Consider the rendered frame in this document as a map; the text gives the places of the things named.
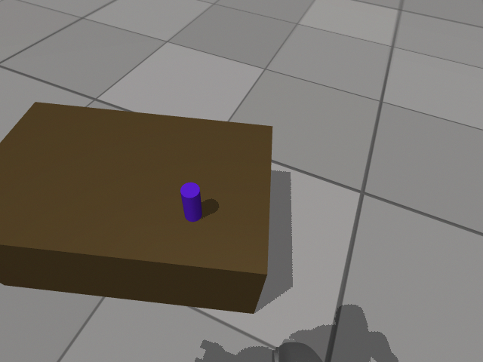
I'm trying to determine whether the can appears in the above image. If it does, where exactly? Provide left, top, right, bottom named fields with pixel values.
left=180, top=183, right=202, bottom=222

